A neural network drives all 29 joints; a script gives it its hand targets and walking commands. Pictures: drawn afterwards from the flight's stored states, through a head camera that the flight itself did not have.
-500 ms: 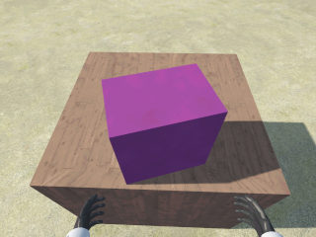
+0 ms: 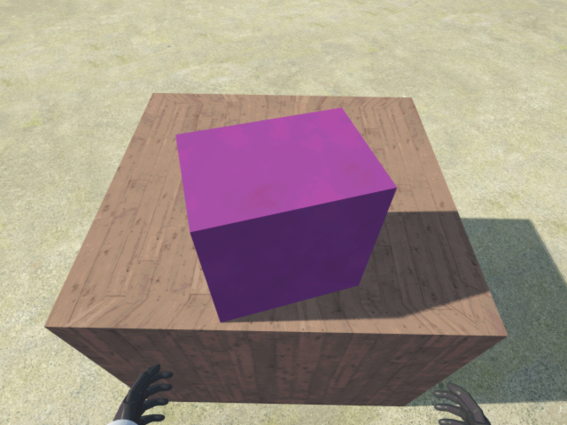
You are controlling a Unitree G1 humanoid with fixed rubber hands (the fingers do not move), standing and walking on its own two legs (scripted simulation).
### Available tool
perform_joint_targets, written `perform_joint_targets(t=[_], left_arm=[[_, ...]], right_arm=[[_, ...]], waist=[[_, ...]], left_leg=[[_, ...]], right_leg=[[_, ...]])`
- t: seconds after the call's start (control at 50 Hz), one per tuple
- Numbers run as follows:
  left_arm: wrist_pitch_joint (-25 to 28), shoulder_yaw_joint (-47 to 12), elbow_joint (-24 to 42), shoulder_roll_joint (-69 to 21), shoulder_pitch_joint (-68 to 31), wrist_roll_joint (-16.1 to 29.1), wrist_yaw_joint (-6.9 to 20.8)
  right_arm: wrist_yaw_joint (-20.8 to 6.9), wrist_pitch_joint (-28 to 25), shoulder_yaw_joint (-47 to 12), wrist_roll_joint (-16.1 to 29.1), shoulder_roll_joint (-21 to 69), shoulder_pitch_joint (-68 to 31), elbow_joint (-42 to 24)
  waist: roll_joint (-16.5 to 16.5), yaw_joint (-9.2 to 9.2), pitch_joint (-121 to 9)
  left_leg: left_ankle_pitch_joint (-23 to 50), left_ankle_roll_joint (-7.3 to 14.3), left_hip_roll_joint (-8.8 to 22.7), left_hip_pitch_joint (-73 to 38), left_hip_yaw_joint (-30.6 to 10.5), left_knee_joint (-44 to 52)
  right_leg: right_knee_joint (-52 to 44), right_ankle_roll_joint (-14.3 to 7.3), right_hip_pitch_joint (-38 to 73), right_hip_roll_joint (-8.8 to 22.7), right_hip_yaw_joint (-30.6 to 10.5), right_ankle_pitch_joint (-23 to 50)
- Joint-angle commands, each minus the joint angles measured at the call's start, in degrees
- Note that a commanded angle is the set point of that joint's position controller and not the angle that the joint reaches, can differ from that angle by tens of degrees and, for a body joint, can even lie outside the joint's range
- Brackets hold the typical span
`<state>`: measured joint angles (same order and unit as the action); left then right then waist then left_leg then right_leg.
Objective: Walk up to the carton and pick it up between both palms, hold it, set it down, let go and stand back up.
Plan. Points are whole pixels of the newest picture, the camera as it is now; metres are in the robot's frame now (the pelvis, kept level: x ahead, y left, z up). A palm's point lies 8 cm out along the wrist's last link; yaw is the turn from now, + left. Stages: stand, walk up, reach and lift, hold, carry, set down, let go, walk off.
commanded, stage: stand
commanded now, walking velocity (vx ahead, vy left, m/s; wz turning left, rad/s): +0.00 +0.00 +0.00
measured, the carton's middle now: (278, 219) +0.43 +0.04 +0.01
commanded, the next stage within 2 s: none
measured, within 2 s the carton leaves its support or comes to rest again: neither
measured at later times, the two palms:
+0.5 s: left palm out of the picture +0.04 +0.25 -0.13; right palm out of the picture -0.03 -0.24 -0.12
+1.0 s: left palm out of the picture +0.00 +0.25 -0.14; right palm out of the picture -0.04 -0.24 -0.13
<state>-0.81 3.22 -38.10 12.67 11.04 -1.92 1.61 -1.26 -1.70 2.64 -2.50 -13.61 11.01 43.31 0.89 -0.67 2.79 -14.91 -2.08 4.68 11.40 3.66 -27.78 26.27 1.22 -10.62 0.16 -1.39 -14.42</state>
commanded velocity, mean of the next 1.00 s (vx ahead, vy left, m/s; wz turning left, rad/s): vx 0.00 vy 0.00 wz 0.00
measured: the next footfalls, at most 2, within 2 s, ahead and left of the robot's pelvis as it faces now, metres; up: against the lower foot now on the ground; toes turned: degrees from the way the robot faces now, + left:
none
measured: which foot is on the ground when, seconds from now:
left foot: down 0.00-1.00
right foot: down 0.00-1.00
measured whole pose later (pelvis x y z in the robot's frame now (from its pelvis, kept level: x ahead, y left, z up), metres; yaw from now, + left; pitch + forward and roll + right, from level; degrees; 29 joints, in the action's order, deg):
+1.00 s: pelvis -0.02 +0.01 +0.00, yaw -1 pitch +0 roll +0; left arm 0.2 0.8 -60.3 11.3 15.0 -1.1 0.0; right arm 0.5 0.1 2.8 -1.6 -11.4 21.1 57.2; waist 0.7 0.8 0.3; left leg -12.1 -0.9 3.8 13.7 4.8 -26.3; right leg 24.3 2.0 -13.1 0.9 -2.6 -11.0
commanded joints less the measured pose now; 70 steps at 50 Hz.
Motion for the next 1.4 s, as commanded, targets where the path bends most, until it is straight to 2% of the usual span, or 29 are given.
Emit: perform_joint_targets(t=[0.0,0.04,0.1,0.14,0.18,0.24,0.32,0.34,0.36,0.38,0.42,0.46,0.58,0.68,0.7,0.72,0.88,0.9,0.98,1.06,1.08,1.12,1.26,1.28,1.3,1.32,1.34,1.36,1.38], left_arm=[[3.0,2.1,0.5,7.5,0.4,0.0,-0.3],[2.2,1.7,-1.4,6.7,0.5,-0.2,-0.7],[2.6,1.5,-2.3,8.5,-2.0,-0.1,0.0],[2.1,1.8,-5.3,8.7,1.5,0.1,0.0],[2.7,1.2,-5.3,8.0,1.2,-0.1,0.1],[1.8,0.6,-8.1,7.7,0.0,-0.2,-0.5],[2.0,0.4,-9.8,9.3,0.4,0.0,0.0],[1.9,0.2,-10.8,7.6,3.2,0.0,-0.5],[1.9,-0.1,-11.7,8.9,2.4,-0.1,-0.4],[1.9,0.2,-11.1,9.5,0.4,0.2,-0.2],[2.3,-0.1,-12.9,7.3,2.6,0.1,-0.6],[2.0,0.0,-13.3,7.4,1.9,0.3,-0.8],[2.8,-0.6,-15.1,6.8,3.3,-0.1,-1.4],[2.6,-0.2,-16.3,7.3,2.4,0.7,-1.8],[2.4,-0.7,-16.5,7.3,2.6,0.1,-1.7],[2.1,-0.2,-16.6,8.5,1.9,-0.1,-2.0],[1.8,-1.3,-20.8,5.6,7.1,1.2,-2.1],[2.1,-1.1,-19.8,5.5,5.1,0.5,-1.9],[2.2,-0.9,-20.8,6.0,7.7,0.8,-2.2],[2.2,-0.5,-20.9,6.9,5.3,0.5,-2.4],[2.3,-0.8,-21.9,5.6,8.6,1.1,-2.8],[1.9,-1.2,-20.3,4.6,4.4,0.9,-2.5],[1.4,-0.3,-22.6,7.7,5.8,0.1,-3.0],[1.5,-0.6,-21.6,7.0,5.1,0.6,-2.9],[1.7,-1.3,-23.5,4.4,8.4,1.1,-3.2],[1.6,-1.9,-23.7,1.8,8.6,1.3,-3.4],[1.8,-1.8,-23.6,4.5,7.7,0.7,-3.3],[1.8,-1.7,-24.2,3.9,9.4,1.5,-3.2],[1.1,-1.9,-24.1,3.2,7.5,1.5,-2.9]], right_arm=[[0.9,1.0,4.6,0.2,-9.0,3.5,-5.0],[0.5,1.6,3.7,0.9,-7.5,6.2,-3.3],[0.1,2.0,3.6,0.4,-7.5,8.4,-1.5],[0.1,1.5,3.7,0.3,-7.4,8.7,-1.0],[0.2,1.4,3.6,-0.3,-8.4,5.9,-1.3],[0.6,1.2,3.8,0.4,-9.3,10.5,0.7],[0.4,0.8,2.6,0.6,-7.5,9.8,2.0],[0.9,1.0,3.0,-0.1,-8.6,9.0,2.7],[0.7,1.0,3.8,0.5,-9.6,9.8,2.2],[0.8,0.9,3.6,0.4,-9.7,11.5,2.7],[1.2,0.9,2.9,0.7,-7.5,13.2,4.1],[1.3,1.4,3.1,0.7,-8.5,12.7,5.3],[1.3,0.7,3.3,0.1,-7.6,12.7,6.6],[1.8,0.9,2.5,1.0,-4.7,12.3,8.7],[1.7,0.8,3.4,0.0,-7.2,11.9,8.1],[1.6,1.1,2.4,1.2,-4.5,15.4,10.1],[2.0,1.0,1.9,1.0,-4.9,14.5,12.5],[2.5,1.1,2.0,1.0,-6.2,14.9,11.9],[2.1,0.7,2.2,1.5,-5.7,13.1,12.7],[2.6,0.8,1.6,1.2,-5.1,14.7,14.0],[2.6,0.9,1.1,1.1,-3.5,13.7,14.5],[2.8,1.1,1.5,1.1,-4.5,13.6,13.9],[2.5,0.9,0.9,1.2,-3.5,11.9,14.7],[2.8,1.3,1.6,0.9,-5.2,13.5,14.9],[2.7,1.6,0.8,1.4,-2.0,13.6,16.2],[2.8,1.3,0.5,1.1,-2.4,12.9,16.1],[2.9,1.4,0.6,2.1,-1.8,15.3,17.1],[3.1,1.4,1.2,1.7,-3.9,13.5,16.6],[2.8,1.7,0.6,1.4,-1.9,13.9,16.4]], waist=[[0.0,1.00,-9.8],[-5.7,1.35,-4.9],[2.2,1.91,-2.4],[-1.7,2.40,-7.3],[-1.7,0.42,-5.2],[1.2,1.44,-0.4],[-3.5,1.32,-0.6],[-2.5,-0.70,-1.9],[-4.8,1.06,-0.8],[-0.1,1.41,-0.4],[-4.3,1.14,-1.4],[0.9,0.74,0.0],[-4.3,0.96,-2.6],[3.1,1.15,1.0],[-1.2,1.34,0.2],[3.8,2.66,2.2],[-4.1,1.73,1.0],[-1.2,1.55,1.4],[-3.4,0.54,0.5],[4.1,1.71,-1.9],[-2.0,0.60,-1.5],[-2.6,1.89,-0.8],[-0.5,0.64,-0.3],[-3.6,1.22,0.3],[0.1,0.78,-0.8],[-3.1,0.15,0.2],[0.6,2.28,-0.3],[-2.5,0.14,0.9],[0.9,1.36,2.3]], left_leg=[[9.8,2.9,2.0,-3.3,-0.7,-0.8],[7.1,3.0,2.3,1.8,-1.9,2.3],[5.5,2.0,1.7,0.9,-1.7,2.4],[1.1,3.6,2.4,-2.0,-1.7,1.4],[1.7,3.0,2.1,2.3,-3.5,3.7],[-3.7,2.7,1.9,3.3,-3.3,6.1],[-10.2,3.5,2.3,6.1,-5.3,9.7],[-11.3,2.8,2.5,6.8,-6.2,9.7],[-11.5,2.9,3.1,5.0,-5.4,8.8],[-8.4,3.0,2.4,4.0,-4.4,8.2],[-10.0,3.9,2.8,4.8,-5.4,9.7],[-9.7,3.1,2.6,6.4,-5.8,9.7],[-6.0,2.7,2.1,4.3,-4.2,9.4],[-2.3,3.6,2.3,1.5,-4.4,6.5],[-2.5,4.0,2.0,0.8,-3.1,6.0],[-0.8,3.8,1.6,0.8,-3.5,6.3],[-2.1,4.0,2.4,1.7,-4.3,8.5],[-5.0,3.9,2.3,4.2,-5.2,9.6],[-2.5,3.5,2.0,3.1,-4.6,9.0],[4.9,3.5,2.2,-0.9,-3.4,6.7],[2.3,3.9,1.7,-0.3,-3.5,6.8],[2.8,3.4,2.1,-0.8,-1.9,6.2],[6.4,3.6,1.9,-2.4,-3.1,7.3],[5.6,3.4,1.9,-1.1,-1.9,7.4],[7.9,3.7,2.1,-3.7,-2.8,6.8],[6.4,3.9,2.3,-1.5,-2.9,6.7],[6.1,3.8,2.1,-3.2,-3.8,7.4],[4.8,4.0,2.2,-1.0,-3.5,7.6],[3.5,3.0,1.5,-0.4,-2.3,7.8]], right_leg=[[-1.8,-1.2,-2.3,3.3,-1.6,15.5],[-1.1,-1.2,-2.8,2.7,-2.5,10.0],[-4.5,-2.4,-5.3,3.6,-4.9,6.8],[-5.2,-1.8,-5.3,3.7,-5.0,5.4],[-3.9,-1.4,-1.5,2.3,-2.7,5.7],[-6.4,-2.4,-6.2,2.9,-4.4,-1.3],[-5.0,-2.1,-4.1,2.3,-3.0,-3.2],[-4.3,-2.1,-3.4,1.6,-2.9,-4.7],[-6.9,-1.8,-6.4,3.0,-5.6,-4.1],[-7.7,-1.9,-6.2,2.8,-5.5,-3.4],[-6.0,-1.9,-5.0,2.6,-5.0,-1.9],[-5.7,-1.2,-5.2,1.4,-3.5,-1.1],[-4.4,-1.7,-3.1,2.8,-3.9,3.2],[-7.6,-2.8,-9.3,4.1,-6.3,-2.1],[-7.5,-2.8,-7.8,3.8,-5.5,0.4],[-8.0,-2.8,-9.9,4.2,-6.0,-1.0],[-6.9,-2.2,-5.9,3.0,-4.1,2.0],[-6.5,-2.2,-4.8,2.7,-3.6,2.0],[-5.7,-2.1,-4.4,3.8,-4.9,3.7],[-5.9,-1.7,-3.5,3.2,-3.6,6.9],[-5.7,-1.6,-3.6,3.3,-4.1,5.8],[-5.9,-2.3,-5.9,4.4,-5.3,6.3],[-4.8,-1.9,-4.2,3.5,-3.2,8.4],[-5.4,-2.6,-4.2,4.6,-5.0,7.8],[-4.4,-2.3,-4.3,4.1,-3.9,9.9],[-5.8,-1.7,-3.2,3.5,-3.8,9.5],[-5.7,-1.6,-2.6,4.0,-2.9,9.3],[-5.6,-1.7,-2.9,4.3,-4.4,8.3],[-4.9,-0.6,-4.7,3.3,-3.2,7.9]])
